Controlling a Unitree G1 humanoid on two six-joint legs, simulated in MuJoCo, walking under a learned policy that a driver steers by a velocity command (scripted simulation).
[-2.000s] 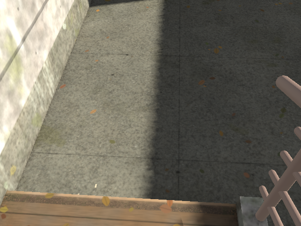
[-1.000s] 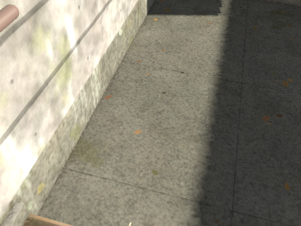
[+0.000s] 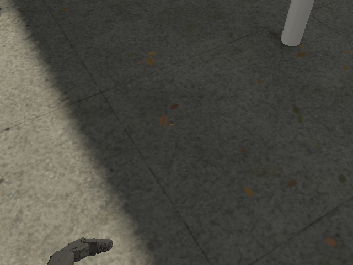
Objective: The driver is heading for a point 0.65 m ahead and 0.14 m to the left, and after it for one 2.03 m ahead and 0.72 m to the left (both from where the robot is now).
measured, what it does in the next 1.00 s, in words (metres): goes down, turning left: left foot, then right foot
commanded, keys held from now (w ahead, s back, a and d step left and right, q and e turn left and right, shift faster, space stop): w+e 0.08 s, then w+q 0.62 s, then q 0.30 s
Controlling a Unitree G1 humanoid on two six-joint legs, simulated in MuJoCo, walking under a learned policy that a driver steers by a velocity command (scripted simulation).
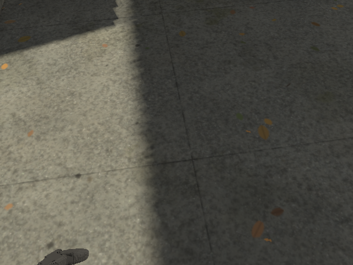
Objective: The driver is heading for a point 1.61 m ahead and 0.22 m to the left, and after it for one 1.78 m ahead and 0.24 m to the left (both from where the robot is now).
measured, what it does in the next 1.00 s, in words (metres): steps on the spot, turning left: left foot, then right foot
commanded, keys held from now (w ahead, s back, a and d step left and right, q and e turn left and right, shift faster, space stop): q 0.58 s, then no key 0.10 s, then e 0.32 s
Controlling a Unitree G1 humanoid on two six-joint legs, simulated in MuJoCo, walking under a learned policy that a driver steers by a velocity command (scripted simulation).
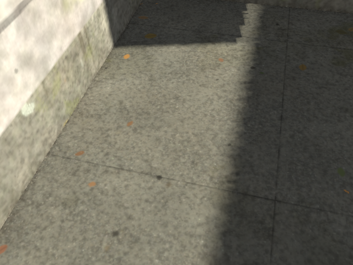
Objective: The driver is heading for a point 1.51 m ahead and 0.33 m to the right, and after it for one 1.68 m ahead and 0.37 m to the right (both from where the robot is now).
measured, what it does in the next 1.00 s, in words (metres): walks ahead, turning right: right foot, then left foot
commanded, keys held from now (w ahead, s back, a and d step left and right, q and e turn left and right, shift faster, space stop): e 0.14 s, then w+e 0.58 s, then w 0.04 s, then w+q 0.24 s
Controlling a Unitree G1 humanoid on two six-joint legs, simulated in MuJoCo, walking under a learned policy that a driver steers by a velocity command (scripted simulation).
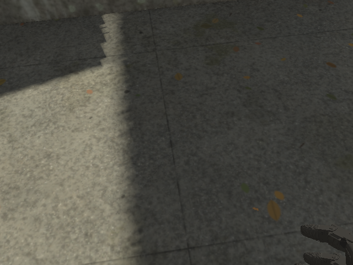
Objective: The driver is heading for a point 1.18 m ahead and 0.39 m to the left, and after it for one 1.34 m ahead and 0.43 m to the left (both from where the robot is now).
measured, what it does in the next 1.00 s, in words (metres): walks ahead, turning left: right foot, then left foot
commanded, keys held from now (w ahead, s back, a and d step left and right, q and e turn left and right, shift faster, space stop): w+q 1.00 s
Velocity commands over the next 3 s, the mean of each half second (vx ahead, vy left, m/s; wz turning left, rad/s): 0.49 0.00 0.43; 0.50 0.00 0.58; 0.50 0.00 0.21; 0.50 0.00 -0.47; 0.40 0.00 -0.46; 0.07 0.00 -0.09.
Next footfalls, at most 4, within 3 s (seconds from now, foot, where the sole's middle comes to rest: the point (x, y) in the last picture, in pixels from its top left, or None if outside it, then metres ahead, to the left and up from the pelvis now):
0.42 right None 0.43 -0.12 -0.75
0.94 left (139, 221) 0.59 0.23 -0.75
1.44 right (147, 145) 0.94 0.24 -0.75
1.96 left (87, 119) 1.08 0.55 -0.75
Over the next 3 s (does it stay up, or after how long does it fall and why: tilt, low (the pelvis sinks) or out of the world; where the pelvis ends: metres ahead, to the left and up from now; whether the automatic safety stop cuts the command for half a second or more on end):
stays up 1.33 0.47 0.02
